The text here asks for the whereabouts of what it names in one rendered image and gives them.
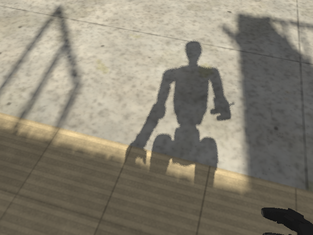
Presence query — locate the robot right hand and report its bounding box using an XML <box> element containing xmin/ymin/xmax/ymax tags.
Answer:
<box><xmin>261</xmin><ymin>208</ymin><xmax>313</xmax><ymax>235</ymax></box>

